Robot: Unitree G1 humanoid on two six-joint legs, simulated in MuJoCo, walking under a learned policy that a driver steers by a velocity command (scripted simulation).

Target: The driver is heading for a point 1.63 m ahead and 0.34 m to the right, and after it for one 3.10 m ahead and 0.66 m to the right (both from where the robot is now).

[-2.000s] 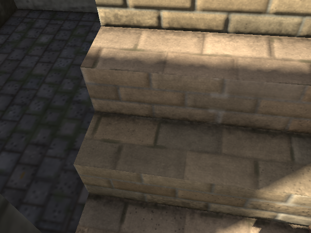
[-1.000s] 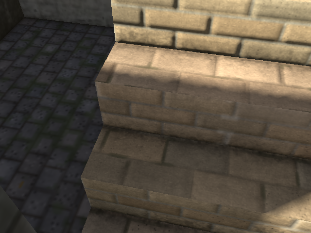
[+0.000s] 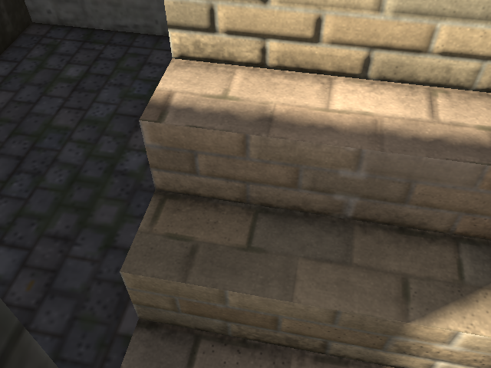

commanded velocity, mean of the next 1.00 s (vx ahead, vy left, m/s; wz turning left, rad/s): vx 0.27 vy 0.00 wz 0.00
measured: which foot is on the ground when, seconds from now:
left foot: down 0.00-1.00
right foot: down 0.00-1.00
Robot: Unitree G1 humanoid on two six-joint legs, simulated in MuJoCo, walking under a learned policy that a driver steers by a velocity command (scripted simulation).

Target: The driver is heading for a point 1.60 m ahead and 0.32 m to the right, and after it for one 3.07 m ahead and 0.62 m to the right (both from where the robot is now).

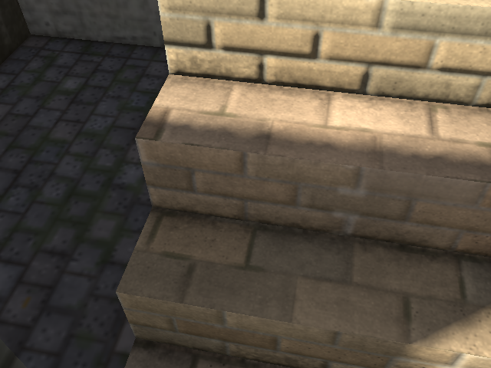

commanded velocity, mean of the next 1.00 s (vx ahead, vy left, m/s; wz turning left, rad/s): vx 0.49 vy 0.00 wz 0.00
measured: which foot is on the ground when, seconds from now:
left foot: down 0.00-1.00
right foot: down 0.00-1.00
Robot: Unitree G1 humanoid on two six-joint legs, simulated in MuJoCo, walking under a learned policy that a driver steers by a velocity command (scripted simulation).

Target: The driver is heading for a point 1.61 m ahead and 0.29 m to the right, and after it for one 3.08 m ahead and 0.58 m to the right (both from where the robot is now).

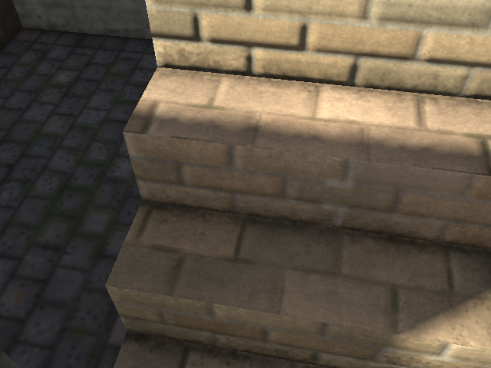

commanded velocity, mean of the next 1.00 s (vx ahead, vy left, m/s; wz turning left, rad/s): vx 0.50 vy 0.00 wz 0.00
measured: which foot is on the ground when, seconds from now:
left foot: down 0.00-1.00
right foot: down 0.00-1.00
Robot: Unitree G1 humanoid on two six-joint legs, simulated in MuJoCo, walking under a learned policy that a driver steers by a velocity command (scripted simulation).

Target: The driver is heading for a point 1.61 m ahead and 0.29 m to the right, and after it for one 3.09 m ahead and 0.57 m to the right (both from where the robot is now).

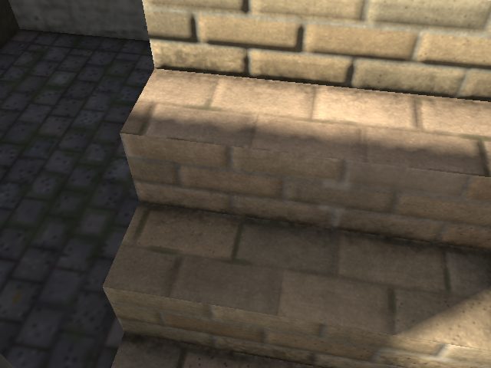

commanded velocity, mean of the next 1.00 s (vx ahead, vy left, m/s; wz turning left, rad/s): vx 0.50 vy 0.00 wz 0.00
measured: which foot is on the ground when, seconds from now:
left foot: down 0.00-1.00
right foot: down 0.00-1.00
